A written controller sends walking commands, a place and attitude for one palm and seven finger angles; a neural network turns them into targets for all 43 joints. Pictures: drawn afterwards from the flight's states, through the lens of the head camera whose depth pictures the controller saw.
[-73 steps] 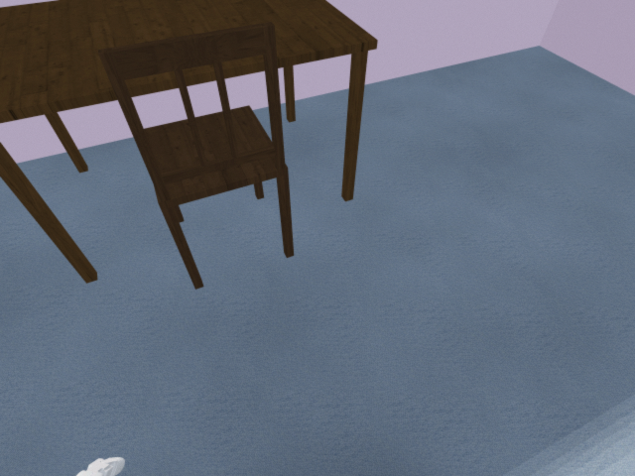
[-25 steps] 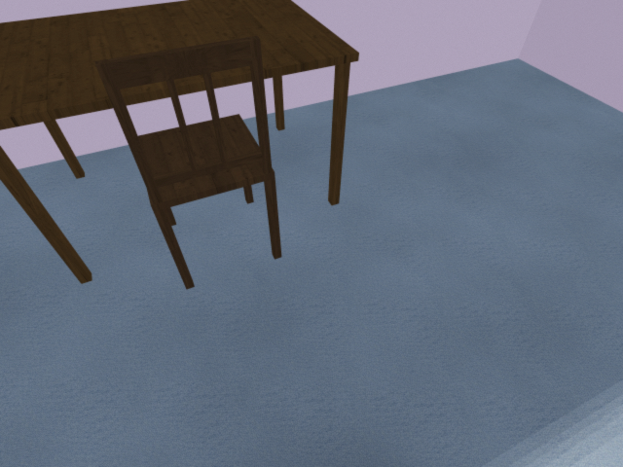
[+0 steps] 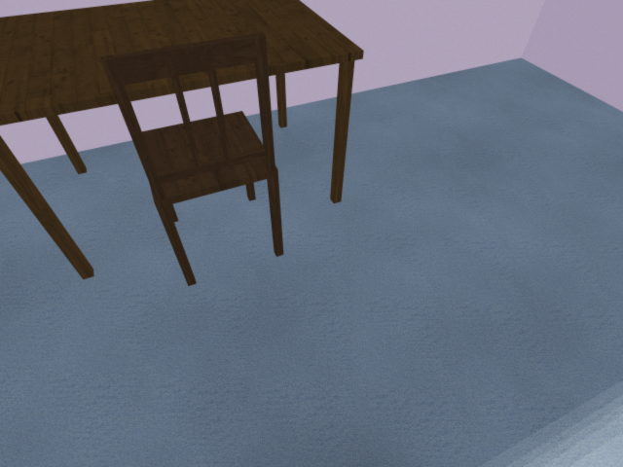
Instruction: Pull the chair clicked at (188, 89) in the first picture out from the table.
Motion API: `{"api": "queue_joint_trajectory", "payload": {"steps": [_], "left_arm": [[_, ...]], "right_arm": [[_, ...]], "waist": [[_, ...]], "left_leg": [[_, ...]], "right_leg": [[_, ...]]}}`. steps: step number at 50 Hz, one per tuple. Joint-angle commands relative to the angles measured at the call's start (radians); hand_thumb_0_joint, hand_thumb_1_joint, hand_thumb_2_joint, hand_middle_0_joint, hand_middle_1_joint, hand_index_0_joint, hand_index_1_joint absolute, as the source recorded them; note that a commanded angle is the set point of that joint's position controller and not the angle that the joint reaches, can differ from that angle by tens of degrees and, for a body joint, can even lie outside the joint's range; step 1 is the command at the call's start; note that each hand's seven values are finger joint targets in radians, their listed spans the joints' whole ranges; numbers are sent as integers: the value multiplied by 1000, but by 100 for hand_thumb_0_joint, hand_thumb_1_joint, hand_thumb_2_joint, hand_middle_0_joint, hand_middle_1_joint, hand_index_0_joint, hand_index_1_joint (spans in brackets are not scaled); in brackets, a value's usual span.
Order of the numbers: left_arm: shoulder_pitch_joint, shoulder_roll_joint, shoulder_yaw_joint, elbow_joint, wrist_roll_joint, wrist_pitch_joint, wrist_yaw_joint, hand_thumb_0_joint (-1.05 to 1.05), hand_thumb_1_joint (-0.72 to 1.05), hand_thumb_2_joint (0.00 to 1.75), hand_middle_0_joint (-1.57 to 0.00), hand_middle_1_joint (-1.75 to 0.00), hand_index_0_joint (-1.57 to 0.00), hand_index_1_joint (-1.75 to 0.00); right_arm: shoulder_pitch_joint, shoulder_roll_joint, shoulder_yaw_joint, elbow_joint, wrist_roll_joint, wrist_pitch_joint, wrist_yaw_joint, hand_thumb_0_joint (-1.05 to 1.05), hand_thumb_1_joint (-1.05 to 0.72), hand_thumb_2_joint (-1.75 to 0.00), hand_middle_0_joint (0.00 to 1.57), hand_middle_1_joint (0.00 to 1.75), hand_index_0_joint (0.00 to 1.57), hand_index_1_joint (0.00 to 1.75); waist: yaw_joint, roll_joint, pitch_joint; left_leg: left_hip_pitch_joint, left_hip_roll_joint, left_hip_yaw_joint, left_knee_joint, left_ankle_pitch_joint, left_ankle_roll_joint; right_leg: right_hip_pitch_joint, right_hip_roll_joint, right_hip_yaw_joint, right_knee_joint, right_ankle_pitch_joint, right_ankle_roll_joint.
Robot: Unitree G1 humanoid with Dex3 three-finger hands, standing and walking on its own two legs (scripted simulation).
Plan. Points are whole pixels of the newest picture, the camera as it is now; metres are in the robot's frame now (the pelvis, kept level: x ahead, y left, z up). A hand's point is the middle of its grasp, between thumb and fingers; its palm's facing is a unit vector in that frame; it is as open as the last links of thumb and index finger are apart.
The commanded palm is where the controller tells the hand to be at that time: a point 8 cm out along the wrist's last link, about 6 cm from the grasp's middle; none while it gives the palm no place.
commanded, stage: look at it before walking up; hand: left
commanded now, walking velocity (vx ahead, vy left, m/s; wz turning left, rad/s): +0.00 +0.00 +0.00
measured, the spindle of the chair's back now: (187, 124) +0.95 +0.40 -0.10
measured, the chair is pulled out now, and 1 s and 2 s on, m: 0.00 0.00 0.00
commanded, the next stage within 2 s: walk to a spot facing it in 0.18 s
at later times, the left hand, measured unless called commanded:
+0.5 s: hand out of the picture +0.06 +0.22 -0.18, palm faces -0.06 -0.96 -0.26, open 7.4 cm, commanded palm none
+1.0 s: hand out of the picture +0.16 +0.14 -0.17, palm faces -0.18 -0.97 -0.16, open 7.4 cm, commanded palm none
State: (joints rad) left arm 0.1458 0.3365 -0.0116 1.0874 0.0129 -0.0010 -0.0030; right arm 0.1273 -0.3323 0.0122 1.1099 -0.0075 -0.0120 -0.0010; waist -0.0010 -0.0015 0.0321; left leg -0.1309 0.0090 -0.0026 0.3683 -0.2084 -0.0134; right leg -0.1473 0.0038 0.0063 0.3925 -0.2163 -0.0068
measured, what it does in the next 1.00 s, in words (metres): walks ahead, turning right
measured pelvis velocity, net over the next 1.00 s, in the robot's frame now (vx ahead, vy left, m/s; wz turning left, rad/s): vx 0.18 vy -0.03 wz -0.26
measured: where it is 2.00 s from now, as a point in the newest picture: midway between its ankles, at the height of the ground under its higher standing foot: (341, 423)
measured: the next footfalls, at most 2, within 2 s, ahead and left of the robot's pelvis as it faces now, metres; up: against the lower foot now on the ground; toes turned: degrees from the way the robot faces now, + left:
left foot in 1.12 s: +0.43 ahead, +0.05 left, +0.00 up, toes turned -12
right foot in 1.62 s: +0.37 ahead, -0.19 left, +0.00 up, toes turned -42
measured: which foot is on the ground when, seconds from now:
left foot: down 0.00-0.66, up 0.68-1.00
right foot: down 0.00-1.00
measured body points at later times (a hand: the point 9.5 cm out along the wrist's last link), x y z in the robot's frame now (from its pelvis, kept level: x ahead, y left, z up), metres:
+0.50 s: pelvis +0.02 +0.00 -0.01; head +0.02 +0.00 +0.44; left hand +0.06 +0.27 -0.16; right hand +0.06 -0.27 -0.15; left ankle +0.00 +0.13 -0.75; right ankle +0.00 -0.11 -0.74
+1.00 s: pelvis +0.18 -0.03 -0.01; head +0.19 -0.04 +0.44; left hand +0.17 +0.19 -0.16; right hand +0.22 -0.28 -0.15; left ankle +0.33 +0.08 -0.68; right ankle +0.06 -0.10 -0.75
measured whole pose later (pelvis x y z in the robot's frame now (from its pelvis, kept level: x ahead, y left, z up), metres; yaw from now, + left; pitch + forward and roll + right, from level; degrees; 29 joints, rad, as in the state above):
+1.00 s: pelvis +0.18 -0.03 -0.01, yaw -15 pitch +0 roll -1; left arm 0.45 0.13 0.02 1.09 0.03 -0.07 0.01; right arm 0.14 -0.17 -0.06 0.99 -0.02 -0.02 0.03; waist 0.02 0.01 0.03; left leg -0.63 0.12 0.07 0.93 -0.16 -0.04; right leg 0.01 0.05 0.02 0.33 -0.33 -0.04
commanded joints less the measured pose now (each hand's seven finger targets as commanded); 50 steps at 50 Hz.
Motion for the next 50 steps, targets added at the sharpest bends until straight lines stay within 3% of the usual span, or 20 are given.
{"api": "queue_joint_trajectory", "payload": {"steps": [1,14,16,19,21,24,26,27,28,30,31,32,33,34,35,37,40,42,46,50], "left_arm": [[-41,201,45,-66,-3,-26,15,0,90,90,-20,-30,-20,-30],[-39,202,44,-65,-3,-28,17,0,90,90,-20,-30,-20,-30],[26,85,22,-37,-3,-5,18,0,90,90,-20,-30,-20,-30],[63,95,39,-60,7,18,0,0,90,90,-20,-30,-20,-30],[92,92,54,-89,9,19,-9,0,90,90,-20,-30,-20,-30],[107,58,67,-131,9,6,-19,0,90,90,-20,-30,-20,-30],[87,5,71,-162,6,-9,-26,0,90,90,-20,-30,-20,-30],[36,0,74,-185,7,-13,-29,0,90,90,-20,-30,-20,-30],[4,-10,76,-200,7,-18,-32,0,90,90,-20,-30,-20,-30],[48,-45,78,-186,5,-28,-39,0,90,90,-20,-30,-20,-30],[136,-53,82,-151,6,-31,-42,0,90,90,-20,-30,-20,-30],[293,-30,90,-98,9,-35,-38,0,90,90,-20,-30,-20,-30],[463,94,121,-50,19,-52,-17,0,90,90,-20,-30,-20,-30],[542,122,117,-30,-5,-55,-1,0,90,90,-20,-30,-20,-30],[499,96,109,-34,-4,-55,7,0,90,90,-20,-30,-20,-30],[379,22,88,-59,2,-59,13,0,90,90,-20,-30,-20,-30],[329,-22,76,-66,8,-73,17,0,90,90,-20,-30,-20,-30],[324,-23,76,-57,11,-80,20,0,90,90,-20,-30,-20,-30],[367,-44,75,-32,9,-87,26,0,90,90,-20,-30,-20,-30],[365,-34,81,-28,13,-80,31,0,90,90,-20,-30,-20,-30]], "right_arm": [[-44,-201,-40,-62,-1,-19,-15,0,-90,-90,20,30,20,30],[-47,-199,-39,-62,-1,-20,-15,0,-90,-90,20,30,20,30],[21,-84,-14,-34,-10,-4,-12,0,-90,-90,20,30,20,30],[57,-92,-32,-49,-17,11,-9,0,-90,-90,20,30,20,30],[76,-103,-47,-77,-17,9,-10,0,-90,-90,20,30,20,30],[141,-112,-67,-96,-15,-9,-13,0,-90,-90,20,30,20,30],[193,-143,-86,-98,-13,-26,-18,0,-90,-90,20,30,20,30],[223,-136,-92,-95,-11,-35,-18,0,-90,-90,20,30,20,30],[239,-118,-91,-91,-15,-42,-20,0,-90,-90,20,30,20,30],[204,-96,-87,-89,-21,-48,-22,0,-90,-90,20,30,20,30],[169,-89,-84,-93,-20,-46,-22,0,-90,-90,20,30,20,30],[138,-71,-80,-100,-15,-46,-18,0,-90,-90,20,30,20,30],[115,2,-63,-144,4,-52,-7,0,-90,-90,20,30,20,30],[21,5,-59,-200,-3,-60,-2,0,-90,-90,20,30,20,30],[-34,10,-67,-194,-4,-60,-4,0,-90,-90,20,30,20,30],[-9,40,-72,-165,-13,-49,1,0,-90,-90,20,30,20,30],[74,73,-76,-129,-18,-25,8,0,-90,-90,20,30,20,30],[73,89,-81,-136,-15,-18,16,0,-90,-90,20,30,20,30],[-17,102,-80,-182,-13,-24,26,0,-90,-90,20,30,20,30],[-109,119,-75,-230,-6,-37,34,0,-90,-90,20,30,20,30]], "waist": [[3,-2,-60],[3,-4,-63],[2,-7,-68],[5,-18,63],[5,-23,109],[-14,55,111],[-32,197,85],[-55,223,87],[-59,191,101],[-16,155,77],[30,114,40],[106,-15,-25],[159,-355,-86],[169,-307,-78],[153,-143,-9],[80,-31,85],[15,-61,70],[3,-77,73],[25,-106,88],[48,-122,111]], "left_leg": [[16,111,-86,-53,140,39],[22,112,-90,-60,168,39],[28,107,-49,-34,24,20],[-70,101,-33,-14,-314,33],[-99,109,-41,14,-384,47],[-37,181,-121,-5,-432,96],[54,325,-255,-110,-379,168],[106,374,-279,-138,-277,207],[137,390,-248,-122,-115,220],[90,365,-96,-31,118,175],[-14,314,7,74,120,126],[-139,234,101,312,154,81],[-448,98,216,675,-117,10],[-592,51,114,830,-353,4],[-627,90,41,889,-292,9],[-602,140,16,884,-156,-2],[-552,140,43,808,-59,-30],[-543,136,57,743,-14,-38],[-590,123,74,623,50,-35],[-462,93,104,417,47,-13]], "right_leg": [[1,-121,105,-75,143,-23],[15,-122,97,-74,175,-21],[-6,-107,103,-68,9,-11],[-134,-76,157,-72,-315,-35],[-199,-60,187,-42,-377,-56],[-312,-5,153,114,-346,-62],[-402,45,2,347,-231,-29],[-471,7,-18,431,-282,-18],[-504,-30,-22,449,-314,-12],[-371,-58,-55,350,-284,-13],[-171,-38,-92,237,-186,-20],[66,3,-97,108,-66,-38],[303,-273,350,-70,-111,-134],[328,-389,594,-155,41,-218],[243,-378,562,-145,60,-244],[86,-332,439,-164,27,-226],[27,-260,265,-186,147,-189],[12,-234,214,-200,153,-184],[79,-205,188,-192,250,-174],[62,-200,164,-170,332,-153]]}}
